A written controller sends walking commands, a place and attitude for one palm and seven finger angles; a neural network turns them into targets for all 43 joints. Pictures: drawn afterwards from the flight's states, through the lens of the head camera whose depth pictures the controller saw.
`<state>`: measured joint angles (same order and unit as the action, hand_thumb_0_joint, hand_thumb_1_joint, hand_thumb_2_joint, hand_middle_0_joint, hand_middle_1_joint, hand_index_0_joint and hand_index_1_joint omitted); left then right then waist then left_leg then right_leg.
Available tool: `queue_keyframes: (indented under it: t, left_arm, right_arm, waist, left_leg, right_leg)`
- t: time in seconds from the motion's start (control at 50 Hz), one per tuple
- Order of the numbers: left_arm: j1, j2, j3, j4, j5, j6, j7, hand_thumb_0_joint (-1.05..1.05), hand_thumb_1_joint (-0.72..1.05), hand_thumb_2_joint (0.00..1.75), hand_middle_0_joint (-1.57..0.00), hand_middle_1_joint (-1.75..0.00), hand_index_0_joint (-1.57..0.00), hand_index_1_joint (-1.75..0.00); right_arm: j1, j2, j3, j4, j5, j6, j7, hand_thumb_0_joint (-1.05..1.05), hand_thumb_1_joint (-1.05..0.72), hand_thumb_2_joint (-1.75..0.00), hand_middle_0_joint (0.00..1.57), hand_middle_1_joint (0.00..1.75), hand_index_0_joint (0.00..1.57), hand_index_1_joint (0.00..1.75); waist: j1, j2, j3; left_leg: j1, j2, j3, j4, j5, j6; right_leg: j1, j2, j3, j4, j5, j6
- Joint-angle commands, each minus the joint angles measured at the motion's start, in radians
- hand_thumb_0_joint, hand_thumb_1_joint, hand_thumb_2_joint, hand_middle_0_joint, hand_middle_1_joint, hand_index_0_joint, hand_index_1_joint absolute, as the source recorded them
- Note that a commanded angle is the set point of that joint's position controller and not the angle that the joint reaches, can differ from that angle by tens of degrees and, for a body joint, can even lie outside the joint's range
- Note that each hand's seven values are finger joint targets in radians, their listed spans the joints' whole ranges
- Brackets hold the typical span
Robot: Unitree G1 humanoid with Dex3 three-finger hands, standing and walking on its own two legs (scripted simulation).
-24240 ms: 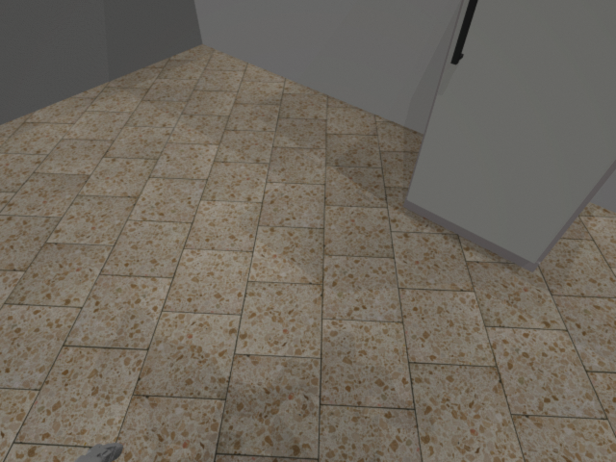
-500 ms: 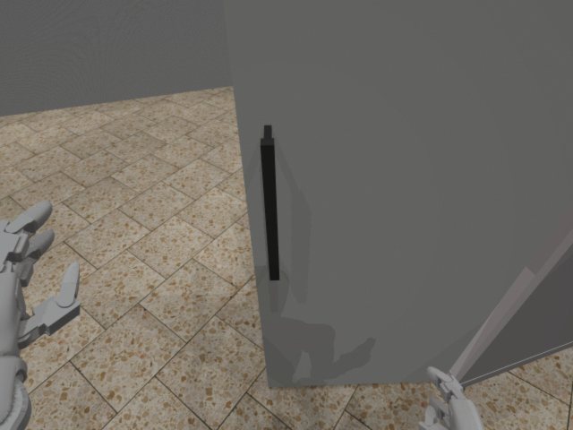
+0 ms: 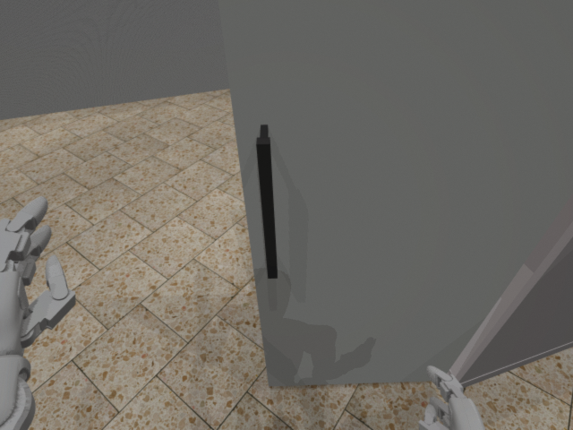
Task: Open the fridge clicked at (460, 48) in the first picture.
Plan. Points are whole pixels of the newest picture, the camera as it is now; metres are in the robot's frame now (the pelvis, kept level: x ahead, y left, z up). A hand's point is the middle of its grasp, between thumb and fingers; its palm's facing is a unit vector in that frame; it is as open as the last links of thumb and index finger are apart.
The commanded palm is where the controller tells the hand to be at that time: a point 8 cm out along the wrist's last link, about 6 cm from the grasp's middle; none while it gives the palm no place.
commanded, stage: step back with the hand held close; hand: left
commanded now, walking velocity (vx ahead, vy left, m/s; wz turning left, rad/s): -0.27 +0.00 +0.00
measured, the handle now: (268, 211) +0.41 +0.09 +0.10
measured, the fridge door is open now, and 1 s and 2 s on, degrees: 74 74 74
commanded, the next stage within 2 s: stop stepping back and stand still in 1.44 s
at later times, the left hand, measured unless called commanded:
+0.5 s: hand (27, 342) +0.14 +0.28 +0.16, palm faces +0.45 -0.76 -0.47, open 7.4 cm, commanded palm +0.08 +0.32 +0.17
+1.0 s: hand out of the picture +0.05 +0.30 +0.16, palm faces +0.53 -0.72 -0.46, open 7.5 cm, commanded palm -0.03 +0.33 +0.17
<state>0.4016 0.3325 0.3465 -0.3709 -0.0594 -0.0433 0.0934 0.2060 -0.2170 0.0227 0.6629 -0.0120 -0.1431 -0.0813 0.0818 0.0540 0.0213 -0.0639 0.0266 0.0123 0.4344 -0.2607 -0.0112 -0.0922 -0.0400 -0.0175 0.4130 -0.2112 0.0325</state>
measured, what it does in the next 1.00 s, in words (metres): shifts its weight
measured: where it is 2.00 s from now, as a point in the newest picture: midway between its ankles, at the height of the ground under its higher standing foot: outside the picture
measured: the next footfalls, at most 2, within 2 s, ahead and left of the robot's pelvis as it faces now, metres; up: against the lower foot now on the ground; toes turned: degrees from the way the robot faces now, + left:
right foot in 1.02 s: -0.04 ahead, -0.12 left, +0.00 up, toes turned +17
left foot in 1.26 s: -0.14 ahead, +0.14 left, +0.00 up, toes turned +11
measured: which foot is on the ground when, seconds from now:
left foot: down 0.00-1.00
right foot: down 0.00-0.94, up 0.96-1.00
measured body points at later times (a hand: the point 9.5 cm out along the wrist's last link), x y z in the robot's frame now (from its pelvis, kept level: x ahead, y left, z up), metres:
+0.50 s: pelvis -0.07 +0.02 -0.01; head -0.06 +0.02 +0.44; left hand +0.11 +0.32 +0.18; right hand +0.11 -0.22 -0.09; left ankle -0.01 +0.13 -0.74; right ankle +0.02 -0.14 -0.74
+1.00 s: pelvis -0.14 +0.02 -0.03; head -0.12 +0.04 +0.41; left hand +0.02 +0.33 +0.19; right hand +0.05 -0.21 -0.10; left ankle -0.01 +0.13 -0.74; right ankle -0.02 -0.13 -0.73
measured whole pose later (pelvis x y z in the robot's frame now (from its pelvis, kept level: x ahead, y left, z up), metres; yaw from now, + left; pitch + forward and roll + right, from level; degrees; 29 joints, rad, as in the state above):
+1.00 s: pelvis -0.14 +0.02 -0.03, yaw +7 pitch -2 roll -2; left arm 0.42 0.43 0.48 -0.51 0.01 -0.29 0.14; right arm 0.22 -0.20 -0.02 0.59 -0.01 -0.16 -0.07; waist -0.03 -0.02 0.08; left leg -0.53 0.03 0.03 0.71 -0.18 0.05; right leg -0.48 0.04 0.10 0.76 -0.21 0.04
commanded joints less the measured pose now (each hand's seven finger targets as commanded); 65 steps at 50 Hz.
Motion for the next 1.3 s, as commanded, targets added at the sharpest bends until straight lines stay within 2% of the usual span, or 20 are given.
queue_keyframes:
  t: [0.0,0.08,0.18,0.44,0.54,0.64,0.82,0.88,0.94,0.98,1.02,1.04,1.06,1.1,1.14,1.2,1.22,1.24,1.26,1.28]
  left_arm:
    - [-0.072,0.202,0.132,-0.163,0.008,-0.132,0.022,0.00,0.90,0.90,-0.20,-0.30,-0.20,-0.30]
    - [0.013,0.204,0.136,-0.215,0.016,-0.158,0.028,0.00,0.90,0.90,-0.20,-0.30,-0.20,-0.30]
    - [0.066,0.248,0.185,-0.272,0.012,-0.174,0.044,0.00,0.90,0.90,-0.20,-0.30,-0.20,-0.30]
    - [0.045,0.253,0.212,-0.294,0.044,-0.231,0.070,0.00,0.90,0.90,-0.20,-0.30,-0.20,-0.30]
    - [0.003,0.256,0.215,-0.327,0.057,-0.258,0.079,0.00,0.90,0.90,-0.20,-0.30,-0.20,-0.30]
    - [0.033,0.268,0.245,-0.317,0.064,-0.280,0.082,0.00,0.90,0.90,-0.20,-0.30,-0.20,-0.30]
    - [-0.016,0.251,0.227,-0.319,0.048,-0.300,0.079,0.00,0.90,0.90,-0.20,-0.30,-0.20,-0.30]
    - [-0.016,0.248,0.239,-0.344,0.050,-0.311,0.077,0.00,0.90,0.90,-0.20,-0.30,-0.20,-0.30]
    - [0.009,0.275,0.298,-0.366,0.052,-0.319,0.073,0.00,0.90,0.90,-0.20,-0.30,-0.20,-0.30]
    - [0.031,0.275,0.316,-0.373,0.055,-0.330,0.065,0.00,0.90,0.90,-0.20,-0.30,-0.20,-0.30]
    - [0.102,0.266,0.311,-0.328,0.041,-0.326,0.052,0.00,0.90,0.90,-0.20,-0.30,-0.20,-0.30]
    - [0.111,0.299,0.320,-0.334,0.036,-0.327,0.053,0.00,0.90,0.90,-0.20,-0.30,-0.20,-0.30]
    - [0.107,0.299,0.273,-0.332,0.033,-0.326,0.062,0.00,0.90,0.90,-0.20,-0.30,-0.20,-0.30]
    - [0.008,0.319,0.261,-0.401,0.035,-0.268,0.073,0.00,0.90,0.90,-0.20,-0.30,-0.20,-0.30]
    - [-0.051,0.303,0.236,-0.411,0.040,-0.254,0.062,0.00,0.90,0.90,-0.20,-0.30,-0.20,-0.30]
    - [-0.089,0.264,0.194,-0.364,0.042,-0.258,0.059,0.00,0.90,0.90,-0.20,-0.30,-0.20,-0.30]
    - [-0.124,0.270,0.194,-0.403,0.042,-0.279,0.058,0.00,0.90,0.90,-0.20,-0.30,-0.20,-0.30]
    - [-0.115,0.277,0.208,-0.420,0.057,-0.287,0.062,0.00,0.90,0.90,-0.20,-0.30,-0.20,-0.30]
    - [-0.029,0.266,0.234,-0.363,0.032,-0.293,0.063,0.00,0.90,0.90,-0.20,-0.30,-0.20,-0.30]
    - [-0.037,0.257,0.222,-0.410,0.010,-0.292,0.058,0.00,0.90,0.90,-0.20,-0.30,-0.20,-0.30]
  right_arm:
    - [-0.148,-0.115,-0.039,-0.194,-0.002,-0.009,-0.006,0.00,-0.90,-0.90,0.20,0.30,0.20,0.30]
    - [-0.136,-0.124,-0.055,-0.221,-0.004,0.028,-0.005,0.00,-0.90,-0.90,0.20,0.30,0.20,0.30]
    - [-0.127,-0.123,-0.066,-0.256,0.003,0.055,-0.015,0.00,-0.90,-0.90,0.20,0.30,0.20,0.30]
    - [-0.093,-0.142,-0.079,-0.260,0.007,0.015,-0.020,0.00,-0.90,-0.90,0.20,0.30,0.20,0.30]
    - [-0.075,-0.147,-0.080,-0.248,0.003,-0.015,-0.019,0.00,-0.90,-0.90,0.20,0.30,0.20,0.30]
    - [-0.065,-0.143,-0.082,-0.240,0.000,-0.042,-0.016,0.00,-0.90,-0.90,0.20,0.30,0.20,0.30]
    - [-0.040,-0.128,-0.084,-0.209,-0.002,-0.053,-0.004,0.00,-0.90,-0.90,0.20,0.30,0.20,0.30]
    - [-0.051,-0.137,-0.087,-0.216,0.002,-0.058,-0.006,0.00,-0.90,-0.90,0.20,0.30,0.20,0.30]
    - [-0.083,-0.139,-0.100,-0.226,0.004,-0.076,-0.007,0.00,-0.90,-0.90,0.20,0.30,0.20,0.30]
    - [-0.092,-0.145,-0.114,-0.223,0.003,-0.086,0.003,0.00,-0.90,-0.90,0.20,0.30,0.20,0.30]
    - [-0.088,-0.131,-0.122,-0.229,0.009,-0.080,0.015,0.00,-0.90,-0.90,0.20,0.30,0.20,0.30]
    - [-0.083,-0.108,-0.125,-0.232,0.004,-0.078,0.019,0.00,-0.90,-0.90,0.20,0.30,0.20,0.30]
    - [-0.081,-0.059,-0.105,-0.211,0.003,-0.071,0.026,0.00,-0.90,-0.90,0.20,0.30,0.20,0.30]
    - [-0.098,-0.053,-0.096,-0.193,-0.011,-0.051,0.030,0.00,-0.90,-0.90,0.20,0.30,0.20,0.30]
    - [-0.108,-0.059,-0.088,-0.196,-0.012,-0.042,0.018,0.00,-0.90,-0.90,0.20,0.30,0.20,0.30]
    - [-0.079,-0.090,-0.079,-0.169,-0.001,-0.029,-0.003,0.00,-0.90,-0.90,0.20,0.30,0.20,0.30]
    - [-0.084,-0.125,-0.090,-0.184,0.004,-0.037,-0.009,0.00,-0.90,-0.90,0.20,0.30,0.20,0.30]
    - [-0.092,-0.127,-0.106,-0.199,0.002,-0.051,-0.012,0.00,-0.90,-0.90,0.20,0.30,0.20,0.30]
    - [-0.056,-0.095,-0.112,-0.186,0.006,-0.066,-0.004,0.00,-0.90,-0.90,0.20,0.30,0.20,0.30]
    - [-0.053,-0.118,-0.121,-0.196,-0.001,-0.076,0.007,0.00,-0.90,-0.90,0.20,0.30,0.20,0.30]
  waist:
    - [-0.044,-0.113,-0.012]
    - [-0.047,-0.003,-0.128]
    - [-0.046,-0.032,-0.189]
    - [-0.058,-0.020,-0.076]
    - [-0.066,0.018,-0.066]
    - [-0.065,0.041,-0.084]
    - [-0.080,-0.082,-0.075]
    - [-0.078,0.035,-0.113]
    - [-0.058,0.158,-0.178]
    - [-0.058,0.133,-0.139]
    - [-0.051,0.070,-0.063]
    - [-0.063,-0.076,-0.047]
    - [-0.069,-0.259,-0.077]
    - [-0.059,-0.339,-0.154]
    - [-0.068,-0.327,-0.145]
    - [-0.093,-0.083,-0.158]
    - [-0.085,0.120,-0.175]
    - [-0.073,0.274,-0.213]
    - [-0.065,0.174,-0.270]
    - [-0.078,0.168,-0.256]
  left_leg:
    - [-0.123,-0.018,0.001,-0.014,0.119,0.044]
    - [-0.114,0.004,0.000,-0.023,0.275,0.035]
    - [-0.160,0.023,-0.016,-0.037,0.323,0.036]
    - [-0.524,0.039,-0.066,-0.070,-0.279,0.081]
    - [-0.561,0.060,-0.106,-0.075,-0.380,0.090]
    - [-0.615,0.062,-0.124,-0.055,-0.411,0.100]
    - [-0.469,0.013,-0.079,0.085,-0.352,0.065]
    - [-0.561,0.082,-0.148,-0.041,-0.418,0.095]
    - [-0.746,0.241,-0.264,-0.172,-0.453,0.167]
    - [-0.800,0.277,-0.219,-0.132,-0.489,0.173]
    - [-0.700,0.173,-0.077,0.059,-0.453,0.083]
    - [-0.530,0.067,0.017,0.283,-0.369,0.015]
    - [-0.390,-0.026,0.053,0.578,-0.181,-0.042]
    - [-0.440,-0.020,-0.046,0.710,-0.240,-0.038]
    - [-0.306,-0.024,0.010,0.529,-0.210,-0.029]
    - [-0.130,-0.032,0.056,-0.008,0.024,-0.017]
    - [-0.135,0.140,-0.068,-0.096,0.262,0.032]
    - [-0.164,0.328,-0.178,-0.116,0.483,0.106]
    - [-0.135,0.372,-0.125,-0.093,0.496,0.149]
    - [-0.161,0.394,-0.200,-0.077,0.520,0.176]
  right_leg:
    - [-0.119,-0.031,0.066,-0.141,0.132,-0.037]
    - [-0.068,-0.029,0.036,-0.051,0.272,-0.029]
    - [-0.029,-0.010,0.018,0.018,0.310,-0.013]
    - [-0.026,-0.006,0.090,0.054,-0.021,-0.016]
    - [-0.082,0.010,0.089,0.077,-0.169,-0.018]
    - [-0.052,0.030,0.128,0.136,-0.097,-0.025]
    - [-0.298,-0.022,0.208,0.034,-0.232,-0.051]
    - [-0.188,0.038,0.146,0.209,-0.130,-0.028]
    - [0.038,0.122,0.071,0.523,0.003,0.005]
    - [0.050,0.128,0.080,0.537,-0.091,-0.003]
    - [-0.143,0.060,0.200,0.282,-0.202,-0.082]
    - [-0.384,-0.077,0.429,0.039,-0.240,-0.145]
    - [-0.502,-0.291,0.686,-0.133,0.066,-0.229]
    - [-0.347,-0.265,0.561,-0.085,0.367,-0.231]
    - [-0.362,-0.193,0.443,-0.025,0.484,-0.187]
    - [-0.316,-0.070,0.295,0.146,0.509,-0.085]
    - [-0.310,0.033,0.215,0.303,0.330,-0.024]
    - [-0.324,0.092,0.134,0.522,-0.125,0.008]
    - [-0.367,0.108,0.125,0.724,-0.285,0.003]
    - [-0.415,0.113,0.131,0.830,-0.335,0.004]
